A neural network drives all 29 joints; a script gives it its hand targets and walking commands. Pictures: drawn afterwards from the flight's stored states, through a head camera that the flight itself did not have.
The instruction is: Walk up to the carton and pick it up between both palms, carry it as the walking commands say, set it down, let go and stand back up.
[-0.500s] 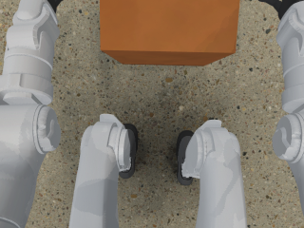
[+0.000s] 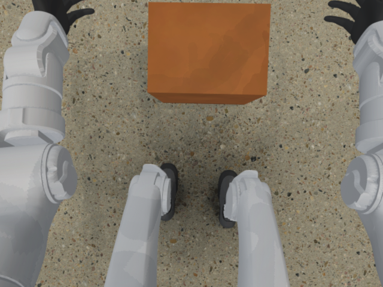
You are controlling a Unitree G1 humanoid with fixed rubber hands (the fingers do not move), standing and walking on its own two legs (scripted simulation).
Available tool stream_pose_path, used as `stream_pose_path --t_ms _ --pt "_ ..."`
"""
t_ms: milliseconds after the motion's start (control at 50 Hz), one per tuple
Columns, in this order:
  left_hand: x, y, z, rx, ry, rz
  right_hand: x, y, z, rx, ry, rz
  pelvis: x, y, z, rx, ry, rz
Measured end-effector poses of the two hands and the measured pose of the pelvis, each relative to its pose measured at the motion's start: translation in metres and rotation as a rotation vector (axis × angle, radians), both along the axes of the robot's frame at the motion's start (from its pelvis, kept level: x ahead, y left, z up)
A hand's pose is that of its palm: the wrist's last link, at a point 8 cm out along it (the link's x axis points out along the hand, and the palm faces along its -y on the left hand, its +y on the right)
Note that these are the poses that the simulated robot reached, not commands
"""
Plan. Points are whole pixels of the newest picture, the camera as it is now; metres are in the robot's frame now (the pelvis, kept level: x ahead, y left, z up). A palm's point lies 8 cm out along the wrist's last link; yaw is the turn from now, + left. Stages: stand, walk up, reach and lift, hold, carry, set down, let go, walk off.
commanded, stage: set down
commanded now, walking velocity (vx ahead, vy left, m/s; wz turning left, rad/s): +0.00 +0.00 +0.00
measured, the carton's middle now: (205, 63) +0.57 +0.00 -0.41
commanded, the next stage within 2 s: let go in 0.46 s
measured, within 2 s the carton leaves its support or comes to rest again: neither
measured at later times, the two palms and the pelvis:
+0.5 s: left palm out of the picture +0.54 +0.24 +0.03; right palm out of the picture +0.55 -0.24 +0.03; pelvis +0.03 +0.00 +0.12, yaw -1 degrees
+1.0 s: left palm out of the picture +0.39 +0.24 +0.11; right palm out of the picture +0.40 -0.24 +0.11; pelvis +0.08 +0.00 +0.20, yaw +0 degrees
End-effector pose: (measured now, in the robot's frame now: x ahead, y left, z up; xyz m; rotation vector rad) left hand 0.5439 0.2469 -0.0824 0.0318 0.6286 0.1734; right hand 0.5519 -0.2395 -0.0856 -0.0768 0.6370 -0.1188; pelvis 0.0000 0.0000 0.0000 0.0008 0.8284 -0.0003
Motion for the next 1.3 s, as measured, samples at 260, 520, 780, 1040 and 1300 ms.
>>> stream_pose_path --t_ms 260,520,780,1040,1300 --pt "-0.003 -0.002 0.078 -0.011 0.003 -0.007 -0.002 -0.004 0.082 0.003 -0.003 0.013 0.015 0.002 0.075 0.005 -0.014 -0.008" --pt "-0.007 -0.01 0.115 -0.001 0.034 -0.019 -0.007 0.002 0.118 0.002 0.035 0.021 0.028 0.002 0.119 0.004 -0.035 -0.014" --pt "-0.086 -0.002 0.132 0.1 0.126 -0.111 -0.084 -0.005 0.136 -0.104 0.105 0.056 0.051 -0.001 0.154 -0.001 -0.156 0.0" --pt "-0.167 -0.006 0.197 0.09 0.141 -0.121 -0.164 -0.001 0.204 -0.083 0.12 0.074 0.079 -0.002 0.201 -0.001 -0.41 0.012" --pt "-0.255 -0.01 0.239 0.09 0.167 -0.123 -0.26 0.005 0.239 -0.068 0.156 0.066 0.103 0.0 0.23 0.004 -0.687 0.003"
